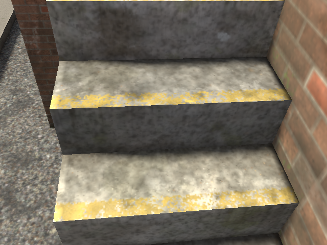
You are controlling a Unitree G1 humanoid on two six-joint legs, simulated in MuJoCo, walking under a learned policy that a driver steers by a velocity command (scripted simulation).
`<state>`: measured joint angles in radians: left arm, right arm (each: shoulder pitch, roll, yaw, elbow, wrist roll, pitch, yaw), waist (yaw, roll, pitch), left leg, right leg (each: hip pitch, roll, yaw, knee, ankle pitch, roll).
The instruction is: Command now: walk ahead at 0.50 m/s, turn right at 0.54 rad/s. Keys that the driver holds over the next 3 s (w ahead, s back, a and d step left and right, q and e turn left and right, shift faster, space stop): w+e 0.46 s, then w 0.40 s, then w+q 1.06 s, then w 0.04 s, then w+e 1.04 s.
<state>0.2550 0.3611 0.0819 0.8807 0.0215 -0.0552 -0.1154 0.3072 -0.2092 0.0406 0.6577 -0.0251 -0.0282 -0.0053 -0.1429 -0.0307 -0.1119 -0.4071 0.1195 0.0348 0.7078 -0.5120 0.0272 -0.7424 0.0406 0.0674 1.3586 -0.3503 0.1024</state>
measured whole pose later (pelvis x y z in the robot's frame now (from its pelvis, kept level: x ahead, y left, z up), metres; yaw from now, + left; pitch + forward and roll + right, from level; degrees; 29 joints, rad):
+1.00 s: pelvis +0.21 -0.17 +0.10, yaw -15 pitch +5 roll -5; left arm 0.10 0.11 -0.01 0.79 0.02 0.04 -0.06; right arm 0.38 -0.16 -0.05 1.13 0.00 -0.04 0.16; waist 0.06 0.06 -0.12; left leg -0.58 0.02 -0.18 1.54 0.10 0.19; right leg -0.92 0.05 -0.19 1.20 -0.40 -0.13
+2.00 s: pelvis +0.59 -0.06 +0.43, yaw +13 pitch +3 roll -4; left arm 0.00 0.14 -0.06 0.55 -0.02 -0.06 -0.12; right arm 0.51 -0.26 -0.01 1.07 -0.14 -0.05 0.12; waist 0.00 0.04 -0.05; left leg -0.28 -0.03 -0.07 0.60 -0.36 0.08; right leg -1.63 0.08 0.13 2.48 0.01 -0.21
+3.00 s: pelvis +0.90 -0.02 +0.67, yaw -9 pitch +12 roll -7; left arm 0.01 0.13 -0.07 0.71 -0.02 0.16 -0.12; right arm 0.50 -0.16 0.04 1.07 -0.14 -0.05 0.13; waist 0.06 0.04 -0.19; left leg -0.10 0.15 0.24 0.04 -0.06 0.13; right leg -1.30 0.06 -0.15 1.69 -0.32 -0.16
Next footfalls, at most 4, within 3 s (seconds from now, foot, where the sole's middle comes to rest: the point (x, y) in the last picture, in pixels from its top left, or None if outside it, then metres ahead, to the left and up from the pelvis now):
0.08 right None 0.06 -0.13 -0.74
0.50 left None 0.07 0.02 -0.75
0.90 right None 0.35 -0.30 -0.55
1.68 left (141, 183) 0.58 0.00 -0.34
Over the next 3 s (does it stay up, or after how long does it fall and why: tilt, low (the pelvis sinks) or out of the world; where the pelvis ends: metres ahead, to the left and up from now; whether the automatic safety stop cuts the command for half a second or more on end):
stays up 0.90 -0.02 0.67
